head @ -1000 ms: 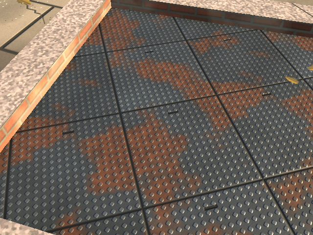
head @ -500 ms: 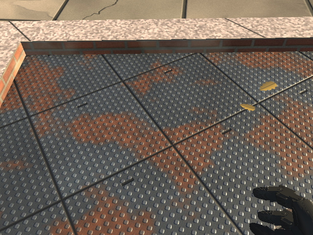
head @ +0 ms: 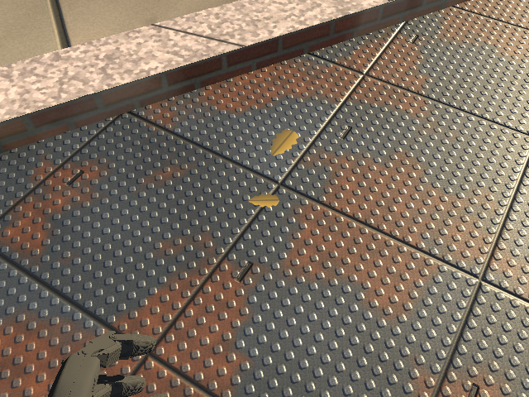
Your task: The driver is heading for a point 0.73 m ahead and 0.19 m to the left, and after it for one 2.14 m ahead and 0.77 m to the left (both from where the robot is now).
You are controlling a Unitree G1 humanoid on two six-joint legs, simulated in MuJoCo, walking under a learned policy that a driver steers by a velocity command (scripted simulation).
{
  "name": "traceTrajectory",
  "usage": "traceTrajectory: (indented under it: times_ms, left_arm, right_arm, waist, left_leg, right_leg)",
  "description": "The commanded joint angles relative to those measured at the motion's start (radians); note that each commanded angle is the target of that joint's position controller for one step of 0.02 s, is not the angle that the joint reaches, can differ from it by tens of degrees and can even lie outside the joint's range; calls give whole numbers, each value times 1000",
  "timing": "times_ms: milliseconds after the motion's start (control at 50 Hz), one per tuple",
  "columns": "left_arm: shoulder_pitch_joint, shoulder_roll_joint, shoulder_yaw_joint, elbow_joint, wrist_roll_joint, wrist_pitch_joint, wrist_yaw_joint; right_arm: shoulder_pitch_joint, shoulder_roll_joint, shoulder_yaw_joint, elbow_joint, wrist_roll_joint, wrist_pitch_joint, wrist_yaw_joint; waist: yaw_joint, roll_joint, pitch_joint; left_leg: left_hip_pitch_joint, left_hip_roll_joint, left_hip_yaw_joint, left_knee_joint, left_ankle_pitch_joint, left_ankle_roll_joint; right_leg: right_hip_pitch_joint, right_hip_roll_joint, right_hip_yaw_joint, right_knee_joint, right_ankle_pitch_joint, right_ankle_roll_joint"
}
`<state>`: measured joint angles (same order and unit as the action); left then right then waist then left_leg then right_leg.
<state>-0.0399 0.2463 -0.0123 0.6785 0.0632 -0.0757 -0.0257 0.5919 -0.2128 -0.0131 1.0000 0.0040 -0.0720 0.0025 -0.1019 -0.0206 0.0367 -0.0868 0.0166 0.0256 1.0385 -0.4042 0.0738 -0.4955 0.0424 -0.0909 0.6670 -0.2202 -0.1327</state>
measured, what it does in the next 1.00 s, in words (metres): walks ahead, turning left: left foot, then right foot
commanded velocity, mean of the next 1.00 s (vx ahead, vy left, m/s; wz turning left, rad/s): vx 0.22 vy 0.00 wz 0.59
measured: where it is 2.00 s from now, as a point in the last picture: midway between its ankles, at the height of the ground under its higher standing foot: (190, 281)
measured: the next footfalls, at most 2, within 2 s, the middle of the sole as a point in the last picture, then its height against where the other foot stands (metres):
left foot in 0.34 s outside the picture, level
right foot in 0.84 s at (266, 344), level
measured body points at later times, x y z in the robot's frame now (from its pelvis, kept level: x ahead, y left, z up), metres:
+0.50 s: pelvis +0.31 +0.04 +0.01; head +0.36 +0.06 +0.45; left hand +0.44 +0.35 -0.07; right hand +0.53 -0.18 -0.09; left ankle +0.40 +0.11 -0.71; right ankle +0.34 -0.13 -0.61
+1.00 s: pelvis +0.44 +0.00 +0.02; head +0.47 +0.00 +0.47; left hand +0.39 +0.30 -0.06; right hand +0.75 -0.11 -0.07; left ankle +0.33 +0.09 -0.63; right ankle +0.54 -0.06 -0.71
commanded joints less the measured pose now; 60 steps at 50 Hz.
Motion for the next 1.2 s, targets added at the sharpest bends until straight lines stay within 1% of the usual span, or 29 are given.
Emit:
traceTrajectory:
  times_ms: [20, 40, 100, 120, 180, 240, 300, 320, 340, 360, 380, 400, 420, 440, 500, 540, 620, 760, 820, 840, 860, 880, 900, 960, 1060, 1120, 1140, 1180, 1200]
  left_arm:
    - [378, 169, 72, 92, -12, -3, 30]
    - [335, 122, 64, 103, -16, -19, 26]
    - [281, 67, 49, 110, -47, -42, 28]
    - [145, 41, 53, 68, -75, -52, 19]
    - [51, 78, 60, 54, -68, -46, 51]
    - [160, 152, 76, 79, -76, -29, 99]
    - [90, 206, 93, 36, -114, -12, 96]
    - [38, 189, 88, 22, -115, -11, 80]
    - [55, 91, 66, 25, -95, -13, 48]
    - [252, -4, 42, 2, -56, -16, 22]
    - [356, 111, 49, -6, -59, -24, 12]
    - [267, 203, 69, -29, -76, -21, 15]
    - [188, 205, 77, -46, -69, -8, 29]
    - [163, 192, 77, -47, -57, 10, 44]
    - [141, 149, 77, -56, -46, 40, 54]
    - [115, 103, 69, -58, -49, 38, 59]
    - [92, 106, 74, -46, -68, 50, 65]
    - [43, 127, 82, -65, -58, 25, 47]
    - [122, 128, 92, -42, -56, 9, 28]
    - [120, 161, 97, -52, -38, 10, 28]
    - [98, 225, 109, -71, -22, 22, 34]
    - [171, 211, 113, -49, -14, 26, 35]
    - [180, 199, 113, -51, -31, 27, 38]
    - [132, 137, 86, -61, -60, 46, 49]
    - [154, 116, 78, -44, -54, 75, 51]
    - [202, 147, 86, -27, -57, 81, 52]
    - [211, 134, 81, -22, -62, 82, 52]
    - [258, 195, 101, -10, -85, 82, 50]
    - [210, 172, 93, -26, -83, 74, 48]
  right_arm:
    - [-169, -167, -36, -165, 15, -17, -10]
    - [-153, -134, -34, -140, 5, -3, -9]
    - [-92, -86, -45, -115, -23, 56, 3]
    - [-151, -75, -58, -144, 72, 47, -10]
    - [-281, -71, -53, -224, 40, 21, -1]
    - [-282, -59, -55, -237, 10, 4, 38]
    - [-115, -182, -105, -240, 8, 41, 54]
    - [19, -240, -131, -212, 4, 55, 43]
    - [9, -235, -124, -194, 13, 63, 25]
    - [-159, -284, -107, -279, -36, 41, 18]
    - [-226, -341, -117, -370, -65, 19, 31]
    - [-320, -325, -124, -427, -34, 20, 39]
    - [-377, -282, -114, -437, 6, 25, 35]
    - [-400, -251, -101, -445, 23, 30, 27]
    - [-417, -242, -104, -465, 11, 54, -4]
    - [-386, -259, -114, -467, 11, 73, -31]
    - [-410, -247, -112, -498, 17, 118, -61]
    - [-413, -199, -85, -512, -11, 125, -44]
    - [-439, -185, -75, -511, 5, 121, -33]
    - [-391, -151, -65, -503, -4, 116, -28]
    - [-301, -151, -65, -492, -9, 109, -26]
    - [-369, -231, -89, -509, -7, 98, -27]
    - [-408, -280, -107, -498, 0, 96, -32]
    - [-392, -195, -89, -451, 3, 129, -38]
    - [-434, -96, -51, -442, 8, 118, -30]
    - [-420, -124, -61, -415, 15, 109, -29]
    - [-367, -113, -58, -388, 13, 106, -27]
    - [-300, -137, -65, -357, 7, 96, -20]
    - [-243, -148, -66, -343, 0, 82, -19]
  waist:
    - [212, -11, -127]
    - [155, 30, -37]
    - [51, -8, -8]
    - [48, -93, -11]
    - [32, -77, 43]
    - [64, -69, -59]
    - [-57, -112, -170]
    - [-145, -43, -206]
    - [-117, 190, -107]
    - [92, 398, -142]
    - [82, 282, -429]
    - [77, 106, -359]
    - [107, -28, -225]
    - [126, -74, -176]
    - [141, -13, -123]
    - [122, 8, -175]
    - [98, 90, -230]
    - [45, 181, -176]
    - [98, 160, -147]
    - [75, 59, -156]
    - [20, -183, -139]
    - [84, -255, -134]
    - [104, -158, -126]
    - [88, -66, -106]
    - [120, -176, -114]
    - [141, -185, -123]
    - [122, -159, -158]
    - [103, -162, -112]
    - [61, -135, -71]
  left_leg:
    - [-697, 48, -76, 369, 86, 27]
    - [-639, 70, -81, 306, 74, 8]
    - [-507, 70, -57, 183, 70, -29]
    - [-558, 97, -99, 182, 100, -43]
    - [-476, 59, 13, -132, 336, -64]
    - [-269, -66, 141, -374, 602, -68]
    - [-43, -105, 116, -384, 490, 11]
    - [113, -95, 72, -449, 558, 56]
    - [155, -35, -29, -559, 758, 95]
    - [248, 142, -434, -437, 1311, 269]
    - [336, 312, -758, -599, 1062, 424]
    - [239, 287, -759, -691, 680, 394]
    - [91, 228, -702, -731, 437, 328]
    - [-22, 193, -663, -751, 372, 287]
    - [-188, 65, -484, -723, 558, 213]
    - [-157, 38, -452, -673, 715, 188]
    - [-109, 26, -458, -642, 533, 121]
    - [-100, 63, -536, -577, 530, 126]
    - [-152, 23, -542, -532, 452, 83]
    - [-213, -36, -487, -444, 216, 29]
    - [-323, -189, -334, -252, -186, -47]
    - [-423, -195, -257, -69, -285, -102]
    - [-452, -152, -251, 74, -226, -128]
    - [-450, -131, -225, 211, -107, -166]
    - [-307, -42, -77, -202, -70, -178]
    - [-227, -30, -60, -418, -10, -160]
    - [-137, -37, -38, -532, 61, -141]
    - [-19, -80, 25, -551, 28, -73]
    - [53, -24, -41, -576, -57, -12]
  right_leg:
    - [714, -420, 539, -333, 211, -134]
    - [576, -374, 399, -337, 499, -109]
    - [403, -314, 150, -372, 781, -32]
    - [406, -288, 108, -395, 726, -19]
    - [236, -195, -87, -449, 676, 29]
    - [272, -158, -153, -289, 827, 68]
    - [308, -222, -113, -9, 984, 95]
    - [250, -200, -103, 233, 828, 117]
    - [108, -48, -96, 575, -101, 159]
    - [-154, 85, 42, 929, -519, 201]
    - [-176, 89, 258, 1016, -445, 195]
    - [-196, 50, 273, 931, -354, 167]
    - [-223, 12, 258, 831, -277, 166]
    - [-191, -12, 257, 756, -244, 170]
    - [-79, -20, 238, 498, -205, 196]
    - [-72, 8, 226, 372, -150, 223]
    - [-71, 9, 239, 236, -17, 243]
    - [24, -23, 214, 53, -45, 197]
    - [230, -37, 192, -244, 157, 145]
    - [329, -154, 303, -282, 304, 98]
    - [385, -332, 474, -278, 580, -29]
    - [347, -433, 640, -333, 551, -166]
    - [341, -413, 613, -317, 461, -164]
    - [307, -285, 437, -301, 325, -71]
    - [328, -179, 311, -321, 187, -49]
    - [355, -220, 372, -303, 164, -75]
    - [324, -209, 369, -323, -63, -58]
    - [154, -184, 395, -383, -511, -14]
    - [14, -169, 390, -348, -577, 21]
Velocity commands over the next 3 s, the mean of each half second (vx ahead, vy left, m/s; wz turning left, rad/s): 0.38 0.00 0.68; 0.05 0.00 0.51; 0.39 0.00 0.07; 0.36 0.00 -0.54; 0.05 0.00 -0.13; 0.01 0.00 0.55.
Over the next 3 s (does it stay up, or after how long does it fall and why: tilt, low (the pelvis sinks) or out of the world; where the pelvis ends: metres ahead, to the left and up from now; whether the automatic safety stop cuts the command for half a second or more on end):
stays up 0.78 0.21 0.03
